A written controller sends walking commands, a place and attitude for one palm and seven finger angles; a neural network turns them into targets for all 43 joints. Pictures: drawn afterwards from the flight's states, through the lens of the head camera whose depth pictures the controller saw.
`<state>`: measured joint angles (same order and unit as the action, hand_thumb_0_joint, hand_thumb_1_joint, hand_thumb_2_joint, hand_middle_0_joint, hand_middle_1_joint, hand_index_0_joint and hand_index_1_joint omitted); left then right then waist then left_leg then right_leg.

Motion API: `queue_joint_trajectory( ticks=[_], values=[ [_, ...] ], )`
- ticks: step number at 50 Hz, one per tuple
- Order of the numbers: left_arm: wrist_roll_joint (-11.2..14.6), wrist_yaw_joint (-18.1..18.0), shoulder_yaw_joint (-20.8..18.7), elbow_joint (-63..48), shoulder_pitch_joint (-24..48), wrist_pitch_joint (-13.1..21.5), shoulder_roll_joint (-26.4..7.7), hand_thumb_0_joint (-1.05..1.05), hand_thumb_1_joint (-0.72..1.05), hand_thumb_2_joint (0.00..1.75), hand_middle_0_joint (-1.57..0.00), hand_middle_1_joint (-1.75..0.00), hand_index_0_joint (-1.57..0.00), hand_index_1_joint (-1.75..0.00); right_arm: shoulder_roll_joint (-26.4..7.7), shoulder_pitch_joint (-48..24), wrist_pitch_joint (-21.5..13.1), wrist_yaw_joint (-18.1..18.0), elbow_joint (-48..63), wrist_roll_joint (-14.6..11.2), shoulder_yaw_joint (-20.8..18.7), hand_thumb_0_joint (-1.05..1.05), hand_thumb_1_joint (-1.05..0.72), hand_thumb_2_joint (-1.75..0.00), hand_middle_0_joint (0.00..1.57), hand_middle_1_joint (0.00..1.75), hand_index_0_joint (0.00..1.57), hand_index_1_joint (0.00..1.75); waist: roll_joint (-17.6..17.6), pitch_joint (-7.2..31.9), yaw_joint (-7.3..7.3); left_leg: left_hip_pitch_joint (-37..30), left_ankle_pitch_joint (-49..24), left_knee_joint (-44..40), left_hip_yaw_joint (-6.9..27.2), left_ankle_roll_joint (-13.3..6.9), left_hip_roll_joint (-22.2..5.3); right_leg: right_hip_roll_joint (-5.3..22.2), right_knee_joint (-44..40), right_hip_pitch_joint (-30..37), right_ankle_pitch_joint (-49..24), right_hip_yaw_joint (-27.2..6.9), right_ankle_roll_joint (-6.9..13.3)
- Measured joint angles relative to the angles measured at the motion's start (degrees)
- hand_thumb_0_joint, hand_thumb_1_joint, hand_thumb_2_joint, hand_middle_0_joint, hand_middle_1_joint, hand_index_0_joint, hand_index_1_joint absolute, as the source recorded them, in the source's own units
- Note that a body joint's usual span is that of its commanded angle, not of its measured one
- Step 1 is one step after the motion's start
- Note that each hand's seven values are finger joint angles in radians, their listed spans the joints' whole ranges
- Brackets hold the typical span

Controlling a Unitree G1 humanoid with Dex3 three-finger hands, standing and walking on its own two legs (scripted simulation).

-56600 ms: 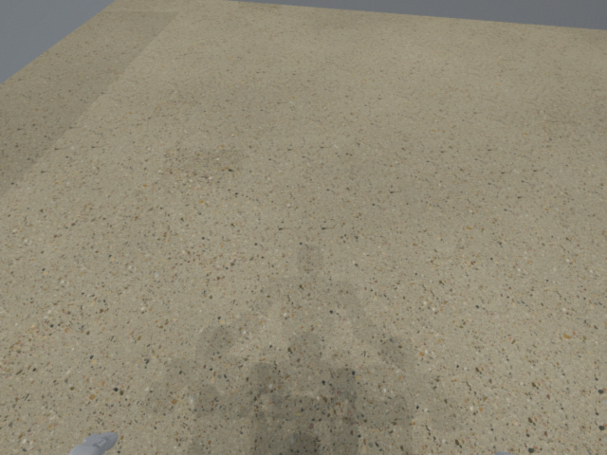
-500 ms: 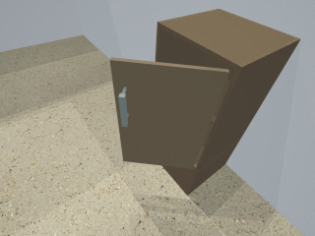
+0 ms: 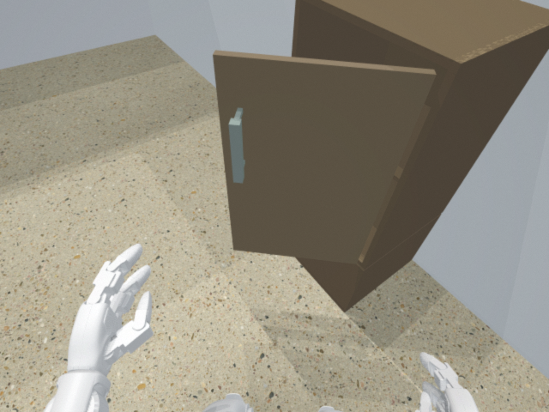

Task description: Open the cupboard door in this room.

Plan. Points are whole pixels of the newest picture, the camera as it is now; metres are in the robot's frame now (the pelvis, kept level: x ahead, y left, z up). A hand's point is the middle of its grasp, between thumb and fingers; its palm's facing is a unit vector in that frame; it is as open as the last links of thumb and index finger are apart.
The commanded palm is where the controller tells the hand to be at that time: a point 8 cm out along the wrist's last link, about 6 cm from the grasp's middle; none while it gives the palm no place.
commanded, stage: raise the hand with hooked fingers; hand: left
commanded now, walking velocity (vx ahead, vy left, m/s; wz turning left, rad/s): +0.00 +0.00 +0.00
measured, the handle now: (239, 146) +0.59 +0.09 +0.05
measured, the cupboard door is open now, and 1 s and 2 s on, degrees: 47 47 47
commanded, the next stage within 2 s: move the hooked fingers beside the handle in 1.84 s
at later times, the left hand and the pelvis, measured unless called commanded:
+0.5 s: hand (136, 317) +0.25 +0.20 +0.01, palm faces -0.08 -1.00 -0.05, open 10.6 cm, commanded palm +0.22 +0.26 +0.02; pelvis +0.03 -0.02 -0.03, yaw +0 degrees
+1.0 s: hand (118, 278) +0.30 +0.24 +0.04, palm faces -0.06 -1.00 -0.06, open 13.5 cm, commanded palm +0.28 +0.29 +0.05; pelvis +0.05 -0.02 -0.01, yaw +0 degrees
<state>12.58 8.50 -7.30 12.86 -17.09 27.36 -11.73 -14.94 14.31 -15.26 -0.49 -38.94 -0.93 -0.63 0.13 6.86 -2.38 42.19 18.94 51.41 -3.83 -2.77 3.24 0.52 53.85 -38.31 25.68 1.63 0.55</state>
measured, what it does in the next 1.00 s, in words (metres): shifts its weight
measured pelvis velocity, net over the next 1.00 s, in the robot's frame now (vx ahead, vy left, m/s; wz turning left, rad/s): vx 0.05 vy -0.02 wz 0.00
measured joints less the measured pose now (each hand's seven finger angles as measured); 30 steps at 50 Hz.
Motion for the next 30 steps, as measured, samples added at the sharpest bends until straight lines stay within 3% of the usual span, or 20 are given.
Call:
queue_joint_trajectory(
  ticks=[2, 5, 9, 14, 17, 24, 30],
  values=[
    [0.7, 6.5, -0.8, 1.2, 1.4, 4.6, -1.3, 0.01, 0.75, 0.83, -0.21, -0.41, -0.2, -0.4, -0.6, -1.5, 0.0, 0.9, 3.2, -0.4, -0.8, 0.02, -0.91, -0.9, 0.2, 0.3, 0.2, 0.3, -0.3, 1.2, 0.7, 6.0, 0.7, 6.5, -0.1, -0.8, -0.8, -0.9, 5.9, -5.9, 0.6, -0.1, 0.1],
    [2.6, 12.4, -1.0, 0.0, -0.1, 2.6, -2.9, 0.01, 0.68, 0.8, -0.22, -0.45, -0.21, -0.45, -1.0, -2.9, 1.0, 0.9, 7.8, -1.9, -1.2, 0.02, -0.91, -0.9, 0.2, 0.29, 0.2, 0.3, -0.9, 1.5, 1.17, 10.8, 4.2, 13.4, -0.2, -2.3, -1.4, -1.4, 12.2, -10.4, 2.3, 0.0, -0.1],
    [4.2, 10.9, -1.7, -6.1, -5.7, -4.1, -3.2, 0.01, 0.59, 0.76, -0.23, -0.51, -0.22, -0.5, -0.5, -3.1, 2.0, -0.6, 11.4, -2.5, -0.4, 0.02, -0.91, -0.9, 0.2, 0.29, 0.2, 0.3, -0.8, 0.7, 2.08, 11.7, 5.7, 15.8, 1.2, -1.8, -1.7, -1.8, 13.4, -10.4, 3.7, 1.3, 0.3],
    [3.6, 8.1, -2.9, -12.9, -8.7, -2.5, -4.9, 0.01, 0.47, 0.71, -0.24, -0.58, -0.23, -0.58, 0.6, -2.3, 1.7, -1.8, 11.4, -1.7, 1.7, 0.02, -0.91, -0.9, 0.2, 0.29, 0.2, 0.3, -0.1, 0.4, 3.35, 12.3, 6.0, 16.0, 3.8, -1.4, -1.8, -2.3, 11.5, -9.5, 3.8, 3.8, 0.9],
    [3.9, 9.9, -3.9, -12.6, -5.8, -2.3, -6.0, 0.01, 0.4, 0.68, -0.24, -0.62, -0.23, -0.62, 1.0, -2.6, 1.4, -1.9, 10.0, -1.6, 2.9, 0.02, -0.91, -0.9, 0.2, 0.29, 0.2, 0.3, 0.7, 0.3, 3.61, 13.4, 6.2, 16.4, 4.8, -1.3, -1.9, -2.5, 11.0, -10.0, 4.0, 4.8, 1.2],
    [6.1, 14.8, -6.8, -10.3, -1.8, -9.4, -7.8, 0.01, 0.24, 0.61, -0.25, -0.73, -0.24, -0.73, 2.6, -1.7, 2.0, -2.1, 8.1, -1.9, 3.3, 0.02, -0.9, -0.9, 0.2, 0.3, 0.2, 0.3, 1.8, 0.3, 2.54, 11.9, 6.8, 14.2, 4.7, -1.0, -2.6, -3.4, 8.1, -8.5, 3.8, 4.4, 1.4],
    [7.9, 15.4, -10.2, -9.2, -2.4, -8.5, -7.9, 0.01, 0.1, 0.55, -0.26, -0.82, -0.25, -0.82, 2.0, 0.2, 2.3, -2.0, 7.5, -1.7, 1.7, 0.02, -0.9, -0.9, 0.2, 0.3, 0.2, 0.3, 1.6, 1.3, 1.85, 9.8, 7.3, 12.1, 3.9, -1.0, -2.8, -3.6, 6.1, -6.9, 4.0, 3.3, 1.3]
  ],
)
